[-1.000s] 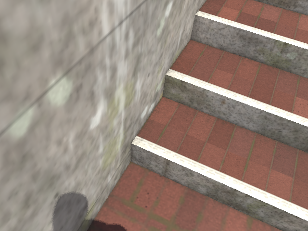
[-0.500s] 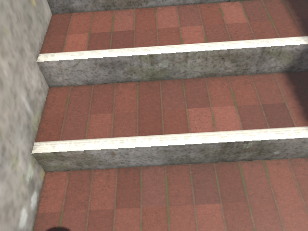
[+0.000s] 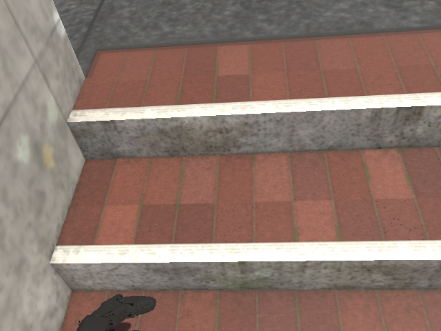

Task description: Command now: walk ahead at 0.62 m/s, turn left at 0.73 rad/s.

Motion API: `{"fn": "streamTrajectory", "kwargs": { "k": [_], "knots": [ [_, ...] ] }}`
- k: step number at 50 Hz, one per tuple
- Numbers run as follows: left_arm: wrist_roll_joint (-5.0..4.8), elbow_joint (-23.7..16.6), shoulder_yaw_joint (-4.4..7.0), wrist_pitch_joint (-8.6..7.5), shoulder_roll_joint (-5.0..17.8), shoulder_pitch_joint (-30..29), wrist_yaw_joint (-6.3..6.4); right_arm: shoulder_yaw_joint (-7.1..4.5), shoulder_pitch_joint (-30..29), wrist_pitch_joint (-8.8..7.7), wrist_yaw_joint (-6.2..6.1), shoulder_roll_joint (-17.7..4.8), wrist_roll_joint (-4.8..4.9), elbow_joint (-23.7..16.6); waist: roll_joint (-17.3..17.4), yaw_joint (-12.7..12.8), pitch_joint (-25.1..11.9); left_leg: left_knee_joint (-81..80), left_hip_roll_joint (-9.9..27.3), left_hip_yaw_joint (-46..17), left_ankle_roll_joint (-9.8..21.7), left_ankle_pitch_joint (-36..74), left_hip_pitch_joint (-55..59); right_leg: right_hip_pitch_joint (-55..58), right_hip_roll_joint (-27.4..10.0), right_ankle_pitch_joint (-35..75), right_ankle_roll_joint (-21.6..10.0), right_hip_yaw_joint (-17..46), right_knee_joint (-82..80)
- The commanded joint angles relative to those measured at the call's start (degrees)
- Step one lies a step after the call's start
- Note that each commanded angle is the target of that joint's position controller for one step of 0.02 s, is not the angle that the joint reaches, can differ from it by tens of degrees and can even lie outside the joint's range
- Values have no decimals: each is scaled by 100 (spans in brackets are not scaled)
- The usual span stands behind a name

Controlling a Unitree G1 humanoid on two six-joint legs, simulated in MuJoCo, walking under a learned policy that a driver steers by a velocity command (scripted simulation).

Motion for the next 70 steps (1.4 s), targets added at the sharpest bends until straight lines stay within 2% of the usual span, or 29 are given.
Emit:
{"fn": "streamTrajectory", "kwargs": {
  "k": [1,2,4,5,7,8,9,10,11,12,15,20,24,25,26,27,28,29,35,40,41,42,43,44,48,56,63,66,70],
  "knots": [
    [-50,-1011,-226,11,-107,-397,233,59,197,-362,123,38,-27,-195,-769,179,1069,-2366,1389,-2313,76,5151,-1192,-891,-63,-1361,249,-1238,-407],
    [-81,-1991,-244,136,523,-1495,-285,168,2068,-359,366,194,-742,675,139,335,-1175,-1382,1141,-2449,-183,4694,361,-1548,7,-2029,-311,-487,-327],
    [-222,-2066,-324,380,250,-1674,-229,38,1704,-333,586,-166,-916,377,-453,481,-647,-1573,728,-2358,-566,4029,-537,-825,69,-733,-211,-756,-2361],
    [-240,-2081,-290,473,308,-1559,-247,-198,333,-376,668,-751,-426,-538,-385,973,-877,-2631,709,-2296,-367,5338,-2356,2014,350,-1293,44,-1580,-4125],
    [-691,-1426,-78,461,348,286,-259,-316,-10,-863,863,-1115,-343,-1163,-232,1624,-1188,-1774,1034,-2982,-535,9968,-4989,6797,502,811,511,-1443,-4760],
    [-555,-798,245,577,867,1965,-215,-539,-812,-954,909,-1707,-113,-1736,-744,2293,-1089,-633,1425,-3152,-1057,10027,-4572,7296,406,1447,224,-805,-6770],
    [-264,309,354,493,1195,4041,-140,-307,-21,-925,1024,-458,-205,-1642,-1853,1858,-2354,2255,1019,-2350,-1806,3575,-4201,8916,-1355,4767,-995,700,-7120],
    [-22,-173,339,624,1069,3700,-259,-281,811,-686,894,-596,-192,-1376,-2389,1784,-4165,5924,483,-2167,-2106,-594,-3758,8260,-3621,4504,-2888,4933,-8220],
    [-13,-280,531,637,1427,2971,-63,-417,-39,-460,838,-963,-50,-1397,-827,1823,-1527,6789,735,-1810,-1745,802,-4250,5957,-2776,3334,-2446,4861,-8720],
    [-256,-42,464,434,1344,1184,-96,-273,-260,-384,706,-606,91,-1599,-827,590,-555,7244,1039,-1515,-1336,866,-4658,4180,-2527,2220,-2014,2934,-9012],
    [-412,161,-23,-41,-693,-1032,94,236,420,-5,302,477,-511,-1517,207,-702,-654,5507,2030,-1367,-717,-110,-2957,2003,-1755,1505,-690,37,-9877],
    [46,365,661,-293,1150,-501,291,342,-653,14,881,119,-47,-1856,4,-493,-907,3429,2117,-326,-1430,1481,-1244,1355,-894,1731,-22,-1852,-10264],
    [-531,151,634,-245,1308,-686,-130,178,-931,-239,960,-177,-125,-1660,-285,-654,-371,308,1940,-166,-1813,2043,324,1728,-828,2219,-130,-1655,-9490],
    [-284,937,583,-231,827,1105,-50,260,-89,18,478,327,59,-1362,-1247,-442,-573,-986,1753,715,-1368,2449,642,2670,-1341,2323,-547,-1112,-9717],
    [-549,345,580,-227,1076,90,-322,20,-1430,-165,587,-609,-66,-1793,-172,-412,218,-1731,1756,-104,-1314,2521,385,2724,-1295,2670,-249,-967,-8881],
    [-479,495,660,-190,1014,1150,-401,-141,-1302,-301,434,-994,-156,-1849,130,-31,-897,-1328,2058,-305,-740,5137,1374,2988,-958,2510,0,-1138,-8056],
    [-419,668,491,-237,361,2637,-270,-291,-1359,-384,307,-1545,-166,-2141,1254,430,-2467,-817,3671,-1449,835,8477,3268,2318,-469,-252,512,-1238,-7014],
    [-551,437,577,-267,813,2194,-235,-305,-1183,-373,262,-1182,-194,-2220,1530,-104,-2434,-1482,4529,-2649,1401,7004,3182,1550,-95,-1927,831,-1189,-5698],
    [-311,68,665,135,694,1055,-117,-233,-3169,-359,-223,-330,-245,-2353,150,512,-1059,-2454,3772,-457,-94,3157,-268,2154,-804,-987,794,-704,-3103],
    [-436,338,604,85,252,1586,-518,-625,-2612,-216,-288,-959,-253,-2060,155,115,-697,-1712,3624,198,-695,2305,314,3874,-560,1501,625,-1596,-8810],
    [-385,445,830,-70,653,1933,-383,-561,-1978,-131,-188,-576,-305,-1829,-262,-25,-748,-938,3385,304,-929,1159,329,4315,-115,1945,332,-1514,-9342],
    [-300,324,1187,-208,1957,2358,-144,-348,-1302,-65,-137,357,-324,-2119,-2114,-326,-960,1178,2288,1045,-1774,-1069,-846,5098,-1535,6421,-1268,673,-9148],
    [-211,86,1327,-297,2630,2515,-160,-290,-1429,-181,-169,304,-57,-2536,-1901,-47,-1533,2201,1196,186,-2062,-2075,-2143,6312,-2506,7239,-2436,2496,-9416],
    [86,297,1278,-301,2325,2678,-314,-352,-2447,-185,-144,76,170,-2571,-1294,567,-997,3551,1110,-556,-1979,-1640,-3077,6180,-2457,5998,-2107,2323,-9462],
    [-285,107,619,176,956,875,-665,-382,-2222,-225,-236,-494,-181,-2539,-428,-269,-393,5948,1550,-839,-1463,-227,-3098,3800,-1744,4308,-1301,1105,-9246],
    [-123,242,386,25,1001,2118,-372,-34,-2059,-94,-288,-378,-151,-2724,-777,302,-720,6707,1349,-474,-2101,-225,-4328,4764,-1509,4037,-1462,1481,-9146],
    [-472,-561,-74,158,737,230,-523,66,-880,-112,445,-161,-201,-1757,-84,-409,-428,3105,2311,-221,-2361,2070,-1201,2464,-661,2256,-355,221,-9292],
    [-650,167,242,212,1404,865,-503,111,-1693,-24,820,65,-71,-1857,-889,57,90,-54,2272,-78,-2269,1730,-172,3127,-1294,2027,-489,948,-9612],
    [-601,598,783,212,2042,2316,-247,73,-1955,-196,292,-419,-28,-2378,-800,805,-765,-799,2158,-453,-1386,2684,-1871,6806,-2179,5313,-1487,1506,-8905]
  ]
}}
Velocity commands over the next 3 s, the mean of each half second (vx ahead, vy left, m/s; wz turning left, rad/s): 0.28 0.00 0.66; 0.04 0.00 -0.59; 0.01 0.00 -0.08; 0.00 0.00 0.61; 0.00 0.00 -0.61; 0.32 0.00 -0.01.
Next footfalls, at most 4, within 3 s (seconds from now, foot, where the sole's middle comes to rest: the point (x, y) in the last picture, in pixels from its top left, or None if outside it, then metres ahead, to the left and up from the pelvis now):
0.16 right None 0.38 -0.13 -0.57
0.52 left None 0.38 0.16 -0.57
0.82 right None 0.38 -0.12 -0.57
1.38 left None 0.44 0.13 -0.57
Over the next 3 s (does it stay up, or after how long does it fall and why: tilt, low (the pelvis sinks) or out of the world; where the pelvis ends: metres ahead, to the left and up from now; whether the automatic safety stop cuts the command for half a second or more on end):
stays up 0.38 0.05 0.21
